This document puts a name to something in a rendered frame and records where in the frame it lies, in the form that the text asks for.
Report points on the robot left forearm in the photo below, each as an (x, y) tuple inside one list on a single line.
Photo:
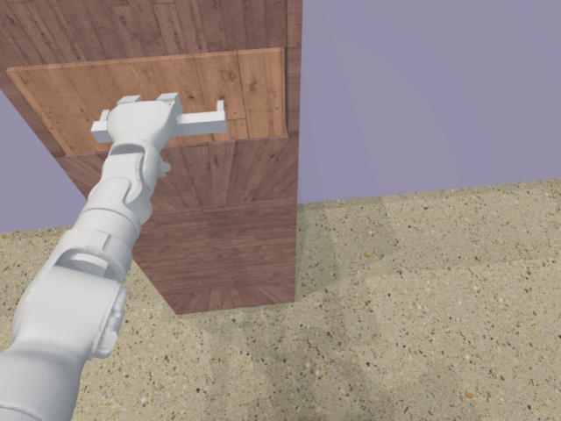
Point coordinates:
[(101, 241)]

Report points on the left robot hand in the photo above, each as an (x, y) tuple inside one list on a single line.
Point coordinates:
[(150, 121)]

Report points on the robot left upper arm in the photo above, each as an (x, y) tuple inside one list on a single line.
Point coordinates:
[(72, 317)]

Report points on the handle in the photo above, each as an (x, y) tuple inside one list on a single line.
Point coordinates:
[(187, 124)]

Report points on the cabinet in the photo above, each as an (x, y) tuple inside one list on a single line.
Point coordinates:
[(222, 233)]

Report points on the drawer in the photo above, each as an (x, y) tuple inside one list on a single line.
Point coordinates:
[(69, 97)]

